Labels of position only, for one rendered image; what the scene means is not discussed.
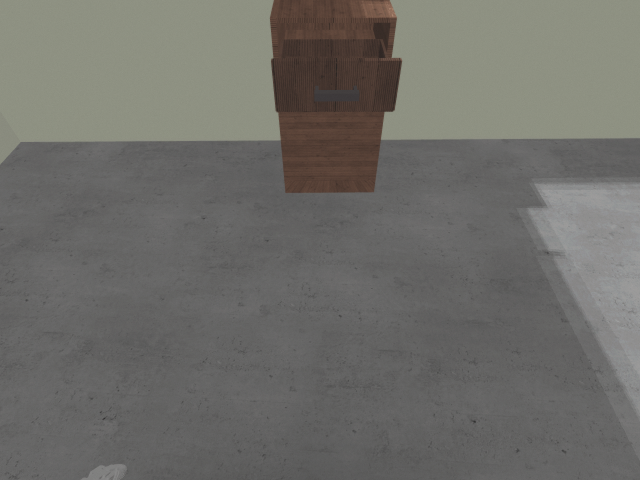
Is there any handle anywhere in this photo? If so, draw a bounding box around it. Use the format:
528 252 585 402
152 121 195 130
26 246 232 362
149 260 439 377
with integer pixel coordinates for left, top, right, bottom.
314 86 359 102

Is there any drawer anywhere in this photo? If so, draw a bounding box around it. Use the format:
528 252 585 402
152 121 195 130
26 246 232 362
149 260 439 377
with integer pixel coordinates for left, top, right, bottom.
271 39 402 112

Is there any cabinet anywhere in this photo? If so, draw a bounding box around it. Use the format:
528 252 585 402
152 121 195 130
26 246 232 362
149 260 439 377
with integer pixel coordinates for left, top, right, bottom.
270 0 397 193

